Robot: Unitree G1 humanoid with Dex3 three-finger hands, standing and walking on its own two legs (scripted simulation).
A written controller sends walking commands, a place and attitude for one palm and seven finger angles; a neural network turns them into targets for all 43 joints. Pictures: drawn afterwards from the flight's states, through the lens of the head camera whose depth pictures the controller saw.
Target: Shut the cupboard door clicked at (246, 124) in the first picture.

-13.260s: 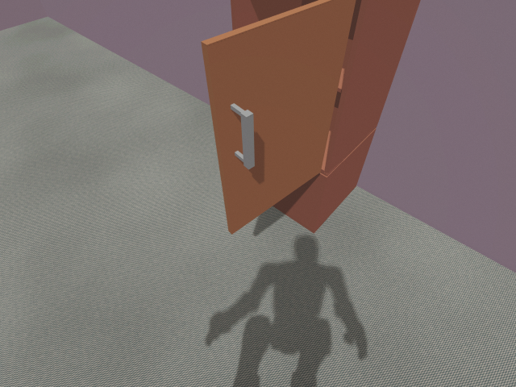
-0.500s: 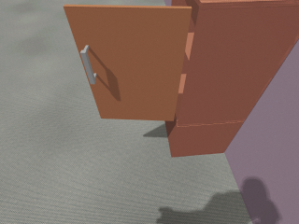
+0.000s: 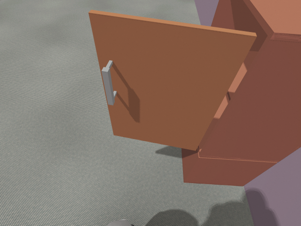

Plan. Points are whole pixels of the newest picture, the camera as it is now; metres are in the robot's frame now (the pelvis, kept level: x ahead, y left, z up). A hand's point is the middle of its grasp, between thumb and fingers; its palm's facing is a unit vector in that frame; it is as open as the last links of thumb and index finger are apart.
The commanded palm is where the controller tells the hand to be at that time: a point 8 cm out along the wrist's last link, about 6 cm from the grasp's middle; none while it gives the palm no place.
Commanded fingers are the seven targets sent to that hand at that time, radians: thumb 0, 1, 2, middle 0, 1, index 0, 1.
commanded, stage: come to a stop and stand still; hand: left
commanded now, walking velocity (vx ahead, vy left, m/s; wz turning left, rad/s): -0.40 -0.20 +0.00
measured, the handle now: (110, 83) +0.51 +0.19 +0.05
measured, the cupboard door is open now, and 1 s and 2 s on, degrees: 82 82 82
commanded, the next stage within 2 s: look again from close up in 1.50 s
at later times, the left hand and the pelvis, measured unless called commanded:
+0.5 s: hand out of the picture +0.10 +0.18 -0.15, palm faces -0.03 -0.97 -0.23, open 7.4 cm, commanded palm none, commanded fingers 0.00 0.90 0.90 -0.20 -0.30 -0.20 -0.30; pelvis +0.00 -0.02 +0.01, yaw -3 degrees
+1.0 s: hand out of the picture +0.02 +0.11 -0.16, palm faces +0.01 -0.98 -0.18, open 7.3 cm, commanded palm none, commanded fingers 0.00 0.90 0.90 -0.20 -0.30 -0.20 -0.30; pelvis +0.01 -0.06 +0.02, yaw -2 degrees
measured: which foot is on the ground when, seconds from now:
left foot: down 0.00-1.00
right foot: up 0.00-0.52, down 0.54-1.00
